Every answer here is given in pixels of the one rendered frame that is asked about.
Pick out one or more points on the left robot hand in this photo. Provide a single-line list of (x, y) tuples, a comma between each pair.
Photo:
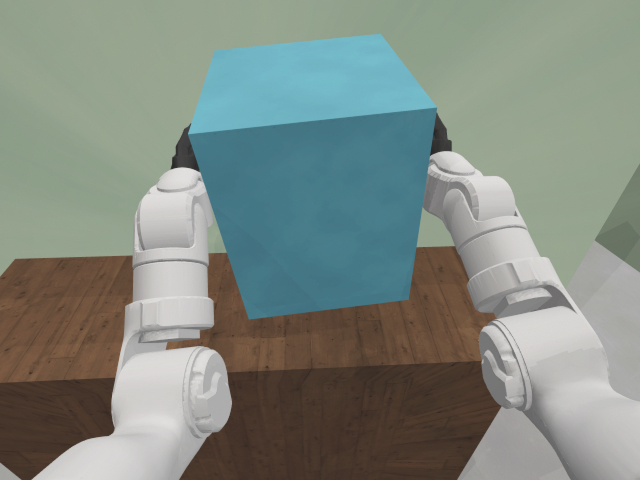
[(184, 157)]

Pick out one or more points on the robot right forearm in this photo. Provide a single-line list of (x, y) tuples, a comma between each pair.
[(506, 274)]

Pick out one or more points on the robot right upper arm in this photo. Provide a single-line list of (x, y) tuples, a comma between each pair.
[(549, 365)]

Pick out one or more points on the right robot hand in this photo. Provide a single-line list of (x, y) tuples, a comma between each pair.
[(440, 142)]

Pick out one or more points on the robot left forearm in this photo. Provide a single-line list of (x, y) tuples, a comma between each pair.
[(170, 260)]

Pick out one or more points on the carton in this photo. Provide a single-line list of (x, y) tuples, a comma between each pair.
[(314, 156)]

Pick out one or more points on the robot left upper arm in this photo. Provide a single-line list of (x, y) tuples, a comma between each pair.
[(166, 403)]

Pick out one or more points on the pedestal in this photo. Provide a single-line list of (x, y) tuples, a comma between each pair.
[(388, 391)]

